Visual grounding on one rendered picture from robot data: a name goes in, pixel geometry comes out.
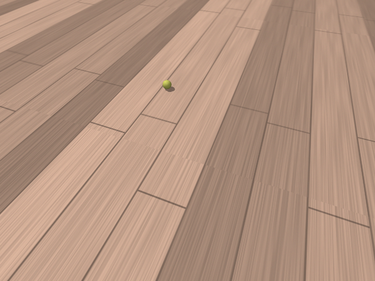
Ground ball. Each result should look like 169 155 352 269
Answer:
162 80 172 89

